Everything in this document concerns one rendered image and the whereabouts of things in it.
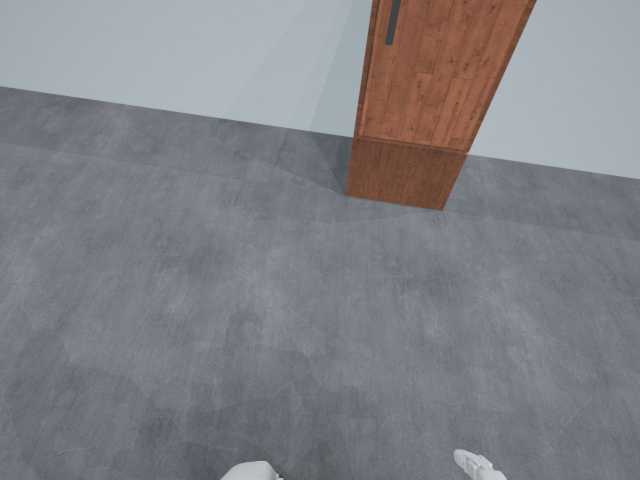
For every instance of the cupboard door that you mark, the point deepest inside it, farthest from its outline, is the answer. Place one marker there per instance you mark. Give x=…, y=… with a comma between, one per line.
x=431, y=85

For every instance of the robot right hand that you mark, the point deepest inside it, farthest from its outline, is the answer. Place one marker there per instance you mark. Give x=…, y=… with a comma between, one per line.
x=478, y=467

